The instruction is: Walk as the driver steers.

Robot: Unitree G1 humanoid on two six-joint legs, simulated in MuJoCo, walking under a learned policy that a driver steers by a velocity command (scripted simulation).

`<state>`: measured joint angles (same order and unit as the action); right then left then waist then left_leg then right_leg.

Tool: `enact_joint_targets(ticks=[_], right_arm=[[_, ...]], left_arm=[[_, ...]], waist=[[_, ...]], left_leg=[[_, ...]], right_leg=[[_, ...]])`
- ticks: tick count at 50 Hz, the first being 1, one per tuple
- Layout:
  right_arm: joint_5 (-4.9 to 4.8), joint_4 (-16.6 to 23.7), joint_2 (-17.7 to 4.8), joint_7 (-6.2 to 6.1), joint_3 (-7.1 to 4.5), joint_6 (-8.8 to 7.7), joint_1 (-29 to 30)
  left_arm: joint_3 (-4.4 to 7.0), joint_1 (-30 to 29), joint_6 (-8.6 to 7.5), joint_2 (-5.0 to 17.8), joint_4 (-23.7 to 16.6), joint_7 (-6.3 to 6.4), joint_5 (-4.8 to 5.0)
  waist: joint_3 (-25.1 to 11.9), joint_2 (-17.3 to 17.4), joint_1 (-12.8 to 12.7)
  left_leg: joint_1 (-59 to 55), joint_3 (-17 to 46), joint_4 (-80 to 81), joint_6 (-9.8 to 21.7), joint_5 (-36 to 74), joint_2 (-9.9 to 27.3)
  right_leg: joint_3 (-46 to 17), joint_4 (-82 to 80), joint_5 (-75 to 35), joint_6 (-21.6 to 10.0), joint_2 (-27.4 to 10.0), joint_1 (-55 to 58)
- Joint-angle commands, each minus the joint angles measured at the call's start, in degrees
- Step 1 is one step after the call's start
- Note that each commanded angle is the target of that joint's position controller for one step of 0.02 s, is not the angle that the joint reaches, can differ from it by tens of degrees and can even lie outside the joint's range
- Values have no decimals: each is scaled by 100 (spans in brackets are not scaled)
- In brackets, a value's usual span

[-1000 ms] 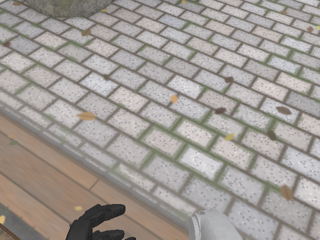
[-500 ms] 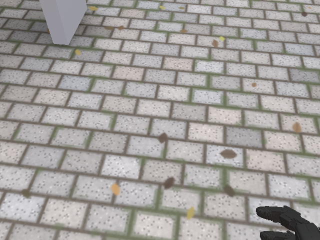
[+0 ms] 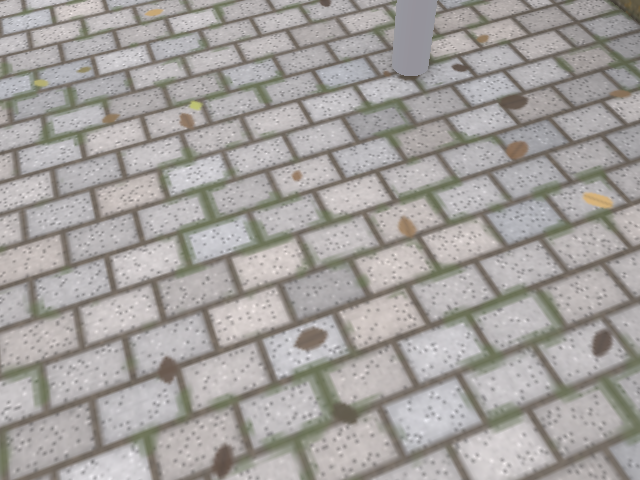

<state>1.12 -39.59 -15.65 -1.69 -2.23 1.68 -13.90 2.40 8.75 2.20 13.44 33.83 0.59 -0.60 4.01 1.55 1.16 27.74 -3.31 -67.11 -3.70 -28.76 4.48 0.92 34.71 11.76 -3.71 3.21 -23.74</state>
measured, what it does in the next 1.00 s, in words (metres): steps on the spot, turning left: left foot, then right foot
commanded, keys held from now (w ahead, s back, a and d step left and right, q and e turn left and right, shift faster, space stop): q+shift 0.68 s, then e+shift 0.32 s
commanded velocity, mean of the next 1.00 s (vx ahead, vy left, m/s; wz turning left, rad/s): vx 0.01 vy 0.00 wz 0.42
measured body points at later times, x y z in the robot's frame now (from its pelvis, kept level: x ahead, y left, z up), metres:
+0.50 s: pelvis +0.01 +0.04 +0.02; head +0.04 +0.08 +0.46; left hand +0.09 +0.34 -0.09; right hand +0.19 -0.21 -0.07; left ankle +0.03 +0.12 -0.72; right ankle +0.07 -0.10 -0.66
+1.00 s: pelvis +0.02 +0.01 +0.02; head +0.06 +0.01 +0.47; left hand -0.02 +0.30 -0.09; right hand +0.30 -0.14 -0.09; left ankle -0.07 +0.10 -0.70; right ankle +0.09 -0.06 -0.72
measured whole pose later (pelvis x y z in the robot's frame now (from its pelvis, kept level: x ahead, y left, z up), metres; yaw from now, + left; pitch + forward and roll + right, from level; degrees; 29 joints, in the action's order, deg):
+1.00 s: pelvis +0.02 +0.01 +0.02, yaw +26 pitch +2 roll +2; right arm -0.1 -38.1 -15.5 -1.3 -1.9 2.8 -7.2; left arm 2.7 16.1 1.2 15.5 40.4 -0.4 -0.7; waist 2.2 0.7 -2.8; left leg 14.8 5.8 -36.6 -1.5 -26.5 -5.5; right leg -11.4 26.2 10.3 -2.4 5.7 -16.7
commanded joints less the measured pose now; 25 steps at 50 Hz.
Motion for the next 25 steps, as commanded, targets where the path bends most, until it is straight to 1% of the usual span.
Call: enact_joint_targets(ticks=[1,2,3,4,5,6,7,8,9,10,11,12,13,14,15,16,17,19,21,23,25], right_arm=[[16,102,-352,-15,-42,101,-608],[-34,37,-192,34,26,112,-660],[-72,75,-128,84,50,102,-551],[-84,130,-192,123,31,93,-465],[-74,191,-264,153,0,82,-418],[-55,249,-305,181,-23,72,-392],[-39,291,-294,204,-36,62,-406],[-19,292,-237,228,-39,47,-509],[18,296,-237,257,-55,21,-563],[114,363,-448,284,-103,-29,-583],[109,542,-1203,250,-297,-75,-526],[50,490,-1520,206,-436,-33,-955],[41,460,-1235,170,-390,10,-822],[-10,494,-985,147,-348,51,-467],[-26,567,-890,145,-335,68,-101],[-53,623,-799,147,-335,55,59],[-68,613,-752,157,-339,38,7],[-89,534,-801,165,-393,4,-265],[-87,512,-875,144,-448,8,-439],[-74,518,-936,130,-489,42,-524],[-53,534,-1020,138,-529,68,-523]], left_arm=[[-14,-294,-171,259,-346,71,-90],[-54,-223,-220,187,-253,55,-144],[-12,-53,-244,304,-142,47,-184],[65,117,-230,534,-57,48,-193],[111,208,-200,665,-17,55,-180],[133,232,-167,724,-4,67,-158],[147,187,-137,755,-4,85,-130],[160,67,-110,775,-19,111,-88],[171,28,-85,754,-15,138,-66],[188,192,-43,674,17,158,-65],[126,260,10,420,-222,148,-36],[91,-30,40,375,-353,168,-122],[101,-53,39,436,-316,160,-106],[133,-118,15,532,-242,133,-81],[146,-114,-19,545,-195,116,-99],[149,-34,-31,544,-114,93,-147],[141,15,-27,520,-41,72,-177],[105,-56,-24,464,-49,64,-157],[66,-219,-31,455,-94,77,-118],[47,-333,-48,516,-111,91,-89],[36,-398,-76,597,-118,101,-70]], waist=[[-1207,-770,134],[-1225,-720,109],[-1133,-809,-9],[-1076,-883,-111],[-1074,-913,-147],[-1039,-906,-144],[-986,-871,-88],[-920,-812,32],[-780,-668,92],[-503,54,63],[-135,1493,-82],[-148,1749,244],[-62,1115,63],[2,604,-89],[-118,499,-222],[-347,498,-236],[-578,422,-201],[-811,287,-80],[-833,352,54],[-835,471,157],[-827,519,207]], left_leg=[[-629,111,676,121,306,-88],[-934,138,1273,188,386,-98],[-987,99,1644,267,442,-170],[-956,41,1741,345,492,-271],[-953,21,1822,413,519,-311],[-980,-4,1955,473,541,-337],[-1092,-55,2201,534,650,-364],[-1343,-150,2654,602,894,-427],[-1514,-71,3209,698,1073,-488],[-1540,852,4118,840,1550,-82],[-1583,3249,4900,1283,2805,1339],[-1317,4107,5491,1866,3064,1710],[-1225,3670,5361,1973,2330,1406],[-1059,3056,5190,1790,1896,975],[-1085,2705,5080,1581,1955,613],[-1248,2487,4950,1513,2352,410],[-1426,2418,4844,1469,2683,321],[-1859,2556,4739,1440,2869,300],[-2167,2792,4736,1444,2640,266],[-2305,3100,4765,1462,2342,237],[-2304,3388,4784,1488,2133,210]], right_leg=[[-775,-1376,-2923,-1027,-1367,570],[-594,-1394,-2672,-935,-1333,524],[-568,-1353,-2517,-933,-1383,603],[-621,-1274,-2430,-979,-1496,681],[-688,-1204,-2268,-1005,-1622,720],[-733,-1142,-2036,-996,-1719,693],[-726,-1046,-1754,-930,-1761,617],[-634,-869,-1394,-790,-1711,473],[-479,-567,-767,-550,-1521,313],[-140,263,193,-167,-1120,-50],[507,1564,1762,343,-57,-1253],[-138,2457,2521,388,115,-1505],[-442,2934,2078,397,-29,-1491],[-520,2951,1479,408,-155,-1414],[-485,2899,1083,422,-155,-1351],[-416,2961,865,470,-117,-1274],[-396,3013,777,517,-75,-1215],[-466,2871,711,567,-53,-1342],[-525,2442,715,593,-42,-1502],[-601,2018,802,593,16,-1497],[-677,1634,907,561,89,-1342]])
